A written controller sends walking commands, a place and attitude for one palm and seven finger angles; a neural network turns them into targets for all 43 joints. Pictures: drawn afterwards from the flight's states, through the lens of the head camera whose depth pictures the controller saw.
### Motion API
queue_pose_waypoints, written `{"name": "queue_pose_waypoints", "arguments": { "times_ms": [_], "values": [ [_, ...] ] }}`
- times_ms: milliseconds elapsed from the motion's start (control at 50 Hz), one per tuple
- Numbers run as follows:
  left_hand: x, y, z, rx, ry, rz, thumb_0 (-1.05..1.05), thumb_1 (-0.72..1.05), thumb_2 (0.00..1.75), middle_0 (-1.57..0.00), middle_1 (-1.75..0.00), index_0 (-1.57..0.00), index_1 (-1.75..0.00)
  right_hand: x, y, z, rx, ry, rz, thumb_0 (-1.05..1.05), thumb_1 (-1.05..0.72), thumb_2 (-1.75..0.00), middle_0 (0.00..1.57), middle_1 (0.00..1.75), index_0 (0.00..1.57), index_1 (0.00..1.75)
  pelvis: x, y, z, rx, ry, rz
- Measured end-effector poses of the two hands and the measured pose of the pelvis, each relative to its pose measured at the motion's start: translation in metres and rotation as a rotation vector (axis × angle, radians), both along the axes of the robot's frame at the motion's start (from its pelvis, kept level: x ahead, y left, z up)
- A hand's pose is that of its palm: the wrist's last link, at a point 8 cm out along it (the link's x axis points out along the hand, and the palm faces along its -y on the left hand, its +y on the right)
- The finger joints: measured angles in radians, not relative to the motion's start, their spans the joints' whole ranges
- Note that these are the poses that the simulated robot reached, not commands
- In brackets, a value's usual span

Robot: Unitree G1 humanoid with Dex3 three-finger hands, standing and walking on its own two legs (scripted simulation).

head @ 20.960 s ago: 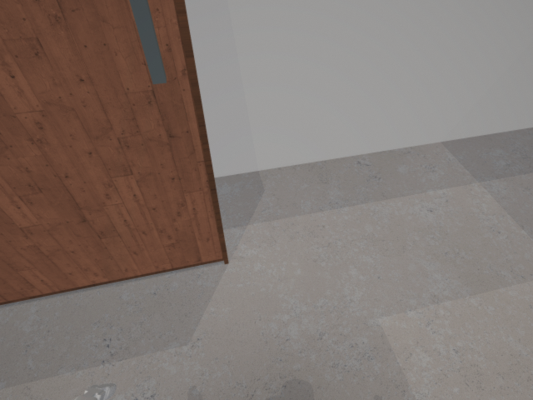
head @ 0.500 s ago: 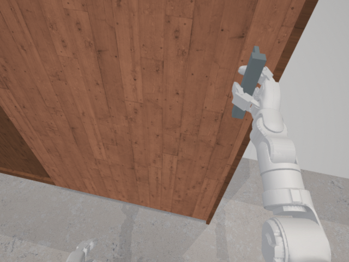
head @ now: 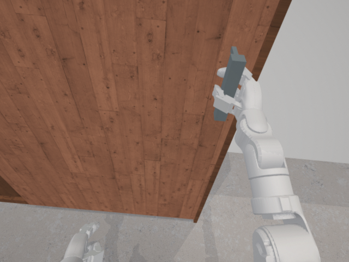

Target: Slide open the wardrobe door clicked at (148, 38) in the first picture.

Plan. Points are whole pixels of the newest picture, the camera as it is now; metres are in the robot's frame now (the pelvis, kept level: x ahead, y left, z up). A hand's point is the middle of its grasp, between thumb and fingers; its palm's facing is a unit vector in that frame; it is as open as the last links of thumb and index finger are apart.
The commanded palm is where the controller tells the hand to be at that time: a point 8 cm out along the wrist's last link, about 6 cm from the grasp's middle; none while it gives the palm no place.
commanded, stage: tug the door sideways, standing still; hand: right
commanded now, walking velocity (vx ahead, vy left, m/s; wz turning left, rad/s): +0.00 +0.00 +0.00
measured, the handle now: (226, 84) +0.46 -0.09 +0.20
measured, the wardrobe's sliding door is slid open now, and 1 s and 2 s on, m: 0.00 0.01 0.28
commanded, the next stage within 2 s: step sideways, sliding the door along in 0.06 s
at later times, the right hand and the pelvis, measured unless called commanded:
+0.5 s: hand (216, 102) +0.41 -0.06 +0.19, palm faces +0.10 +0.99 -0.14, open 6.7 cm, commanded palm +0.39 -0.05 +0.20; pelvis -0.04 +0.04 -0.03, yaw +0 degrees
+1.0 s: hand (208, 100) +0.42 -0.04 +0.18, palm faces +0.29 +0.95 -0.13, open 6.8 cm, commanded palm +0.40 +0.00 +0.19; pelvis +0.03 +0.18 -0.03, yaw -7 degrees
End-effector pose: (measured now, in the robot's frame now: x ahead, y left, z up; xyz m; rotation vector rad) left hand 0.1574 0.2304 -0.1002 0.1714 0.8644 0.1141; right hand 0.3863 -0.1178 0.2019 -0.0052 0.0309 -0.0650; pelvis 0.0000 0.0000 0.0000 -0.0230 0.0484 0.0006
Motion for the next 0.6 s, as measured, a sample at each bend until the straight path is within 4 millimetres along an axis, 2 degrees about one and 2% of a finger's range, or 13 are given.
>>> {"name": "queue_pose_waypoints", "arguments": {
  "times_ms": [140, 240, 360, 440, 500, 540, 600],
  "values": [
    [-0.009, -0.011, -0.011, -0.024, 0.003, -0.042, 0.01, 0.91, 0.90, -0.20, -0.30, -0.20, -0.30, -0.001, 0.002, -0.001, -0.034, -0.024, -0.018, -0.02, -0.64, -0.83, 0.36, 1.38, 0.31, 1.39, -0.008, 0.003, -0.008, 0.004, -0.002, -0.037],
    [-0.029, -0.014, -0.019, -0.038, 0.050, -0.038, 0.01, 0.91, 0.90, -0.20, -0.30, -0.20, -0.30, 0.000, 0.000, -0.004, -0.085, -0.069, 0.019, -0.06, -0.64, -0.79, 0.36, 1.39, 0.26, 1.40, -0.022, 0.001, -0.007, 0.009, -0.007, -0.031],
    [-0.058, -0.007, -0.034, -0.049, 0.055, 0.025, 0.01, 0.91, 0.90, -0.20, -0.30, -0.20, -0.30, 0.001, -0.001, -0.009, -0.116, -0.165, 0.057, -0.11, -0.66, -0.78, 0.41, 1.39, 0.17, 1.40, -0.041, 0.006, -0.017, 0.000, -0.031, 0.012],
    [-0.080, 0.002, -0.049, -0.074, 0.114, 0.022, 0.01, 0.91, 0.90, -0.20, -0.30, -0.20, -0.30, 0.001, 0.002, -0.010, -0.132, -0.179, 0.021, -0.11, -0.67, -0.81, 0.41, 1.39, 0.13, 1.40, -0.046, 0.021, -0.020, 0.004, -0.068, 0.015],
    [-0.089, 0.014, -0.064, -0.081, 0.159, 0.005, 0.01, 0.90, 0.90, -0.20, -0.30, -0.20, -0.30, 0.000, 0.005, -0.011, -0.146, -0.191, -0.021, -0.11, -0.68, -0.83, 0.41, 1.39, 0.11, 1.40, -0.044, 0.039, -0.028, 0.009, -0.096, -0.003],
    [-0.088, 0.027, -0.068, -0.061, 0.179, 0.004, 0.01, 0.91, 0.90, -0.20, -0.30, -0.21, -0.30, 0.000, 0.007, -0.012, -0.150, -0.193, -0.049, -0.10, -0.70, -0.84, 0.41, 1.40, 0.10, 1.40, -0.041, 0.048, -0.030, 0.020, -0.106, -0.043],
    [-0.075, 0.046, -0.063, 0.000, 0.201, -0.037, 0.01, 0.92, 0.90, -0.20, -0.30, -0.20, -0.30, -0.001, 0.009, -0.012, -0.146, -0.193, -0.061, -0.10, -0.70, -0.84, 0.39, 1.40, 0.10, 1.40, -0.036, 0.056, -0.023, 0.009, -0.103, -0.081]
  ]
}}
